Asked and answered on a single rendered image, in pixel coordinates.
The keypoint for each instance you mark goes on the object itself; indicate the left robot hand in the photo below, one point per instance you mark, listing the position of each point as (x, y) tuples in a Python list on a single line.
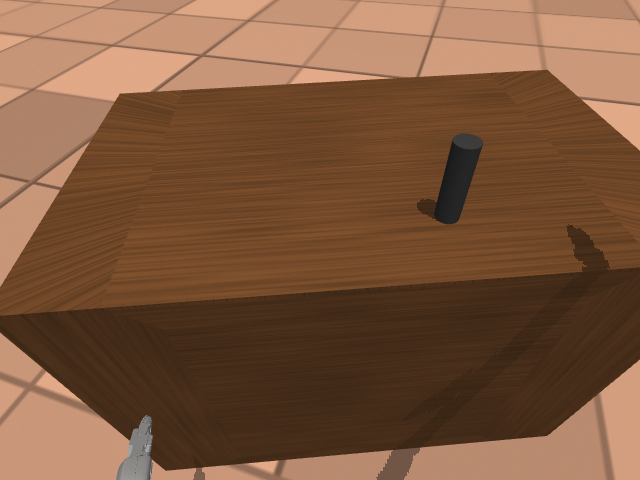
[(138, 465)]

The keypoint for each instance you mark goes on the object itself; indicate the can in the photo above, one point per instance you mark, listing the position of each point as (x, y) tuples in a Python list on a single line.
[(462, 160)]

